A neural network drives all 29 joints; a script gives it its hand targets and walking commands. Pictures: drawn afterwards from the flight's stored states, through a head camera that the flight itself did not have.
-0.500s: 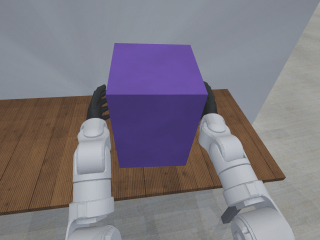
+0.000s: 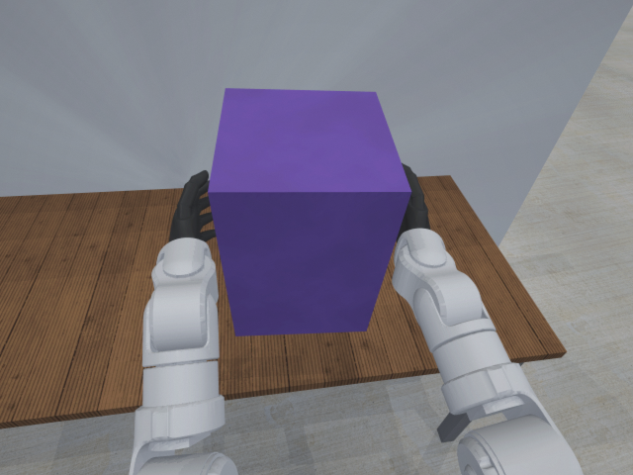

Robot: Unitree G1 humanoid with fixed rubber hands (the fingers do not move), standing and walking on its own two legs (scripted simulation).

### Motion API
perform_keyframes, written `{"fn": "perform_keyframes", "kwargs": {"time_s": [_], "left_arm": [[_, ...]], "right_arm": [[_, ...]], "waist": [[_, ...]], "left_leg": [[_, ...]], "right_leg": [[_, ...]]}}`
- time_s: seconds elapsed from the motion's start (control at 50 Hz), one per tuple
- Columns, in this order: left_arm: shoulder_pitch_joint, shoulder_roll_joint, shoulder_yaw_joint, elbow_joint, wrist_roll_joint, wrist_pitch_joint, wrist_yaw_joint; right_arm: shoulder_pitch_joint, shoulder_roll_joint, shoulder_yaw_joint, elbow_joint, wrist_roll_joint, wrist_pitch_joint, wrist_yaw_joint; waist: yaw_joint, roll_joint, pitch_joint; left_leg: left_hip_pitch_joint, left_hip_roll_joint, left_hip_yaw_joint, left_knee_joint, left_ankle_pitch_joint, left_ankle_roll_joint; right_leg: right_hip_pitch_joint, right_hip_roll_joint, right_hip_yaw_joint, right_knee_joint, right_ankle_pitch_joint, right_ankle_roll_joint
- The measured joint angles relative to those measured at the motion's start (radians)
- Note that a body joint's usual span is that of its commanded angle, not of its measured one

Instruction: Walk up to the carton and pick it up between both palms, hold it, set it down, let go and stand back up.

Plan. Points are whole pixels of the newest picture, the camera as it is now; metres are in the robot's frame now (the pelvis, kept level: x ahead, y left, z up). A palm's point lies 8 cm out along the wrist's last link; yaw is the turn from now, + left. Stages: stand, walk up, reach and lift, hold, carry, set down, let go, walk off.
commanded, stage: hold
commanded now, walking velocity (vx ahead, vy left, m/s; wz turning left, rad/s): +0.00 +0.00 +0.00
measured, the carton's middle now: (302, 220) +0.38 +0.02 +0.16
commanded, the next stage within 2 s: none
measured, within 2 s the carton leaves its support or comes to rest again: neither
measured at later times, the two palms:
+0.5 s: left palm (191, 238) +0.36 +0.15 +0.16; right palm (412, 227) +0.36 -0.11 +0.16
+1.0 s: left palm (192, 240) +0.35 +0.15 +0.16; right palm (412, 226) +0.36 -0.11 +0.16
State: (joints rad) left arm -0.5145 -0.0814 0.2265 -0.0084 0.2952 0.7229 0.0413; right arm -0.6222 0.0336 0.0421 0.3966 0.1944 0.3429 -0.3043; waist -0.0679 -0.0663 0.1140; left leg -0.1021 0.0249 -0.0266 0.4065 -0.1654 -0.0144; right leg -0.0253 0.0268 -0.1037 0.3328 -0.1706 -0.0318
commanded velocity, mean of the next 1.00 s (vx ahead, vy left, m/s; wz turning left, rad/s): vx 0.00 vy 0.00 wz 0.00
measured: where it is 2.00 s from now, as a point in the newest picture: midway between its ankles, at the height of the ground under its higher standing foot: outside the picture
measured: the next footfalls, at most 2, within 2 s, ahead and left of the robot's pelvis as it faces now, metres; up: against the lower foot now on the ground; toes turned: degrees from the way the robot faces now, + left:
none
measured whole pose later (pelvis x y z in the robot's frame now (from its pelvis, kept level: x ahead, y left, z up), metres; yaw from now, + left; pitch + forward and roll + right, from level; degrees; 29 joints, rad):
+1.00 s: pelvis +0.00 +0.00 +0.00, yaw +0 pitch -8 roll -1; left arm -0.52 -0.08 0.24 0.01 0.30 0.72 0.03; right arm -0.64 0.04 0.04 0.42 0.19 0.34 -0.30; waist -0.07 -0.07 0.11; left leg -0.10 0.03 -0.03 0.39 -0.16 -0.02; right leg -0.02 0.03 -0.10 0.33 -0.17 -0.04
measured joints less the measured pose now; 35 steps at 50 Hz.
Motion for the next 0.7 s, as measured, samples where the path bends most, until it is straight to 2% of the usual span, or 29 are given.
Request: {"fn": "perform_keyframes", "kwargs": {"time_s": [0.7], "left_arm": [[-0.016, 0.000, 0.011, 0.019, -0.002, -0.001, -0.001]], "right_arm": [[-0.015, 0.005, -0.012, 0.016, -0.009, -0.001, 0.003]], "waist": [[-0.001, 0.001, -0.002]], "left_leg": [[0.009, 0.001, -0.002, -0.008, 0.006, -0.003]], "right_leg": [[0.006, 0.001, -0.001, 0.000, 0.001, -0.004]]}}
